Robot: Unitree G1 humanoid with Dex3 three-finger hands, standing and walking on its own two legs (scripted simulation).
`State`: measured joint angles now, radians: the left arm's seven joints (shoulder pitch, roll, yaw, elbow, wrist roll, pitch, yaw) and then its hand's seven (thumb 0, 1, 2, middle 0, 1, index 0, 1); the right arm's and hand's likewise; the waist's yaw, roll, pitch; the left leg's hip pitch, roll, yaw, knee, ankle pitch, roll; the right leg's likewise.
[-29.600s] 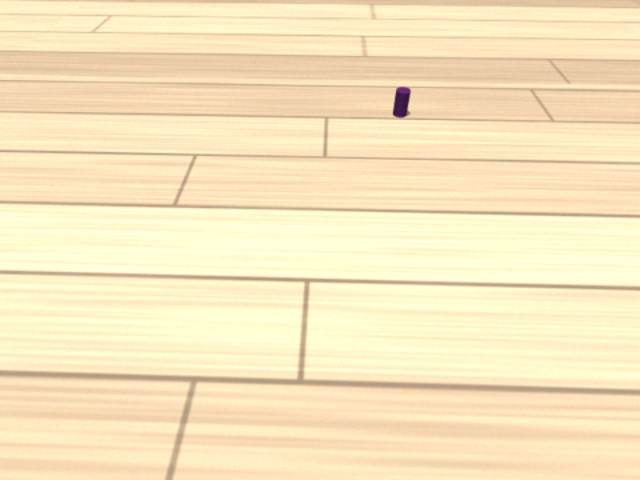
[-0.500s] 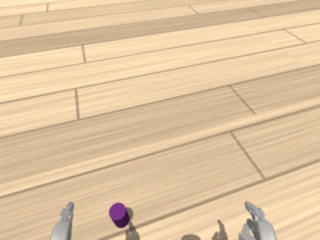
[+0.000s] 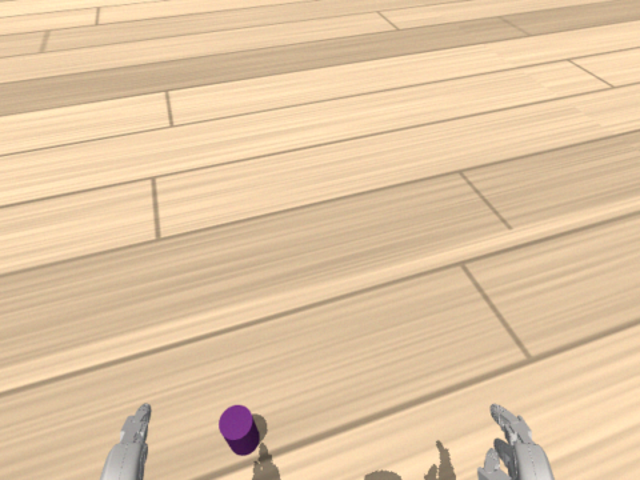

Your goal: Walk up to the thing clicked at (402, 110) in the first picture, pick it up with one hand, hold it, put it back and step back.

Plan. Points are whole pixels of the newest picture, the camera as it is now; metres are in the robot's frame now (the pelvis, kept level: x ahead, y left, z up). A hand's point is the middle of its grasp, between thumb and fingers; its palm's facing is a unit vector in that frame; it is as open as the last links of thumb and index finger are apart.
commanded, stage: stand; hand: left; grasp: from the side
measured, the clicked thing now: (240, 431) +0.39 +0.22 -0.65
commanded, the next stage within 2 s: none
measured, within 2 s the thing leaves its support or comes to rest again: neither
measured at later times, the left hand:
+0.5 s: hand out of the picture +0.10 +0.24 -0.11, palm faces -0.02 -0.93 -0.36, open 7.8 cm
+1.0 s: hand out of the picture +0.04 +0.26 -0.10, palm faces +0.00 -0.94 -0.35, open 7.4 cm
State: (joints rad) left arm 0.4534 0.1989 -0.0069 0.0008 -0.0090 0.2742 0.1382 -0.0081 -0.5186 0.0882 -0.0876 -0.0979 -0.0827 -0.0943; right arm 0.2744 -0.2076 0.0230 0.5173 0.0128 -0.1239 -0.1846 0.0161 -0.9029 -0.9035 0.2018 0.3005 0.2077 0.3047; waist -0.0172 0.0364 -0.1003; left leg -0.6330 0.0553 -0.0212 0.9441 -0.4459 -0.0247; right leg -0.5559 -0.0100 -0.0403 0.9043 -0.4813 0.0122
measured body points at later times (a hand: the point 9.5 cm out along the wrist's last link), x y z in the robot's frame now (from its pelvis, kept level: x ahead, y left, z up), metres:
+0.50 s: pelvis +0.00 +0.00 +0.03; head +0.01 +0.01 +0.48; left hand +0.10 +0.29 -0.08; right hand +0.10 -0.29 -0.09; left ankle +0.02 +0.13 -0.69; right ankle -0.01 -0.13 -0.69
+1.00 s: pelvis -0.01 +0.01 +0.06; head -0.01 +0.01 +0.51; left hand +0.04 +0.31 -0.08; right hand +0.06 -0.27 -0.09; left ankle +0.02 +0.13 -0.69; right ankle -0.01 -0.13 -0.69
